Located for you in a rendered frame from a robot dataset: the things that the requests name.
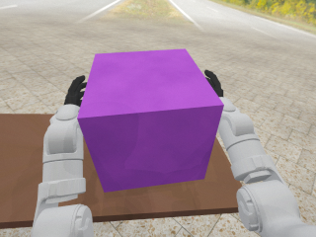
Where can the table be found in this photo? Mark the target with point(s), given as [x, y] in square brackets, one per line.
[21, 170]

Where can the robot right forearm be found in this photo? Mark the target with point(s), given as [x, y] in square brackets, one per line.
[250, 163]

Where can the robot left upper arm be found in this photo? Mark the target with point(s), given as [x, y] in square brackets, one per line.
[73, 220]

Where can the robot left forearm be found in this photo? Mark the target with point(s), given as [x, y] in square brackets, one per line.
[62, 158]

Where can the robot right upper arm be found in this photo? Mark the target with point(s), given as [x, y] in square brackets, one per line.
[269, 209]

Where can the robot right hand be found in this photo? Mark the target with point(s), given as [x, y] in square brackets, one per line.
[214, 82]

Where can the robot left hand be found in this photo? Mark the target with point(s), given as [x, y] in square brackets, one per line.
[74, 93]

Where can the carton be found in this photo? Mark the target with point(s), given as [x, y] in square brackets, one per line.
[149, 118]

